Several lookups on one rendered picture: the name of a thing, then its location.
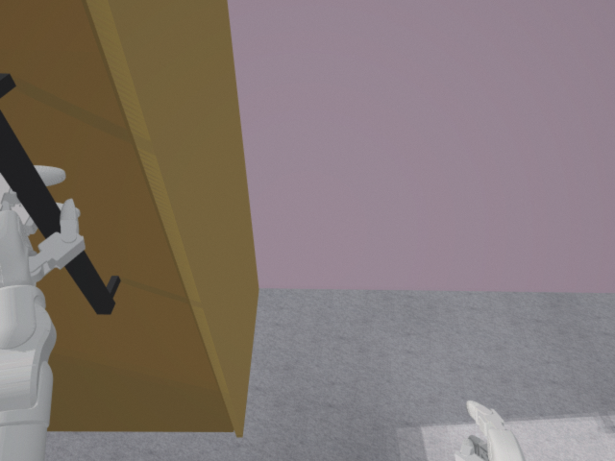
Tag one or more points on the robot right hand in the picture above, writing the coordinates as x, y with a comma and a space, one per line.
502, 445

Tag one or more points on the wardrobe door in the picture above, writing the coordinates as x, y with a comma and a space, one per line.
145, 367

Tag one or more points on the handle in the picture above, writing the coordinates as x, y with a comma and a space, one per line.
23, 178

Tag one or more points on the robot left hand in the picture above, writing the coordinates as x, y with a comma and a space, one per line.
16, 266

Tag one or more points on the left robot forearm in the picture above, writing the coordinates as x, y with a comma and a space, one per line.
27, 337

